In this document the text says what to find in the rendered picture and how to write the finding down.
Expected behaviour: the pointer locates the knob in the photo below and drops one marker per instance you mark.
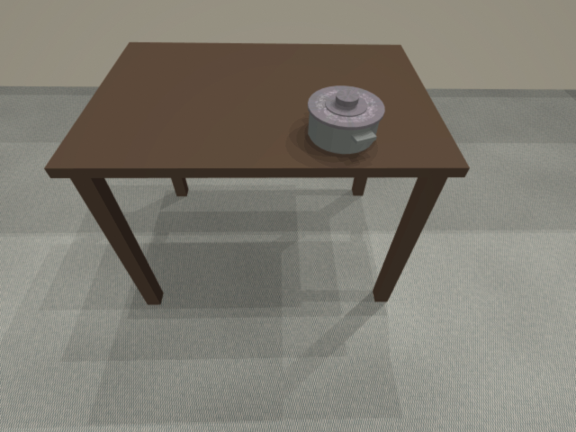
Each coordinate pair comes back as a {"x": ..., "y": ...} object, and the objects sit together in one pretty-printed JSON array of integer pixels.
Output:
[{"x": 347, "y": 98}]

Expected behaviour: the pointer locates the table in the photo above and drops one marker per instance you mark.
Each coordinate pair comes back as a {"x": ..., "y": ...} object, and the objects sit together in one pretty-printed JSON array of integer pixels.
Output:
[{"x": 240, "y": 110}]

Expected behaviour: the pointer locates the lid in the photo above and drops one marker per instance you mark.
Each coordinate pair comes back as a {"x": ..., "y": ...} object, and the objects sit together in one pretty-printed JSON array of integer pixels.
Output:
[{"x": 323, "y": 108}]

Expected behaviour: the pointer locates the pot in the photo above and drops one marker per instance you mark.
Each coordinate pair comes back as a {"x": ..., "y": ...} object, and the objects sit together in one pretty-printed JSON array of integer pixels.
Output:
[{"x": 341, "y": 141}]

